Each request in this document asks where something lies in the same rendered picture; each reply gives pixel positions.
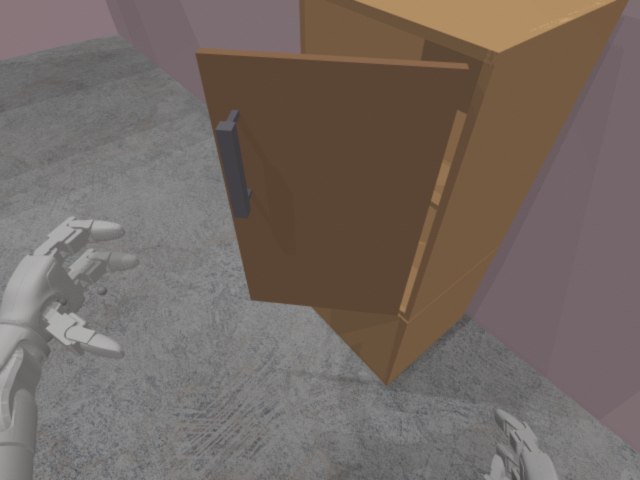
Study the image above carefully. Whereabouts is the left robot hand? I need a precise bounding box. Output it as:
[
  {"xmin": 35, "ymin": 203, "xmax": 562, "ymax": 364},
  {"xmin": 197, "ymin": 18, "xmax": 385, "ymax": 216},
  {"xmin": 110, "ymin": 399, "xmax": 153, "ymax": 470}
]
[{"xmin": 0, "ymin": 216, "xmax": 140, "ymax": 359}]

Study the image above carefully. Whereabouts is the cupboard door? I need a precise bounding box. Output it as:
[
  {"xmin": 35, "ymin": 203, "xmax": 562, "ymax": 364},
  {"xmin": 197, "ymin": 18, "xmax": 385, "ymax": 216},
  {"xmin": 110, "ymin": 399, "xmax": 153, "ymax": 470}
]
[{"xmin": 195, "ymin": 48, "xmax": 469, "ymax": 316}]

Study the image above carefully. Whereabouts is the robot left forearm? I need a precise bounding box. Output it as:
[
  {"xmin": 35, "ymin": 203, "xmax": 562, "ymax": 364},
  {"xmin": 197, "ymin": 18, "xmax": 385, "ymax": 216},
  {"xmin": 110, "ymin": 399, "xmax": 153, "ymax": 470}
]
[{"xmin": 0, "ymin": 323, "xmax": 51, "ymax": 480}]

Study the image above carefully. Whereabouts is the handle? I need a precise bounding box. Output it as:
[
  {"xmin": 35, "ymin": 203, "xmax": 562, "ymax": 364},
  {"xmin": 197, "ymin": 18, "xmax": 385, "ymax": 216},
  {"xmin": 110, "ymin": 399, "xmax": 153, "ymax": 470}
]
[{"xmin": 215, "ymin": 109, "xmax": 252, "ymax": 219}]

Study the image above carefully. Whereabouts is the right robot hand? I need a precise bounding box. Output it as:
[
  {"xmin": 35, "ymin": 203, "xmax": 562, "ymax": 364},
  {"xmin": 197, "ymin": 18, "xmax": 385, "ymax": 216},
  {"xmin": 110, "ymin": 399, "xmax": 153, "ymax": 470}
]
[{"xmin": 484, "ymin": 409, "xmax": 559, "ymax": 480}]

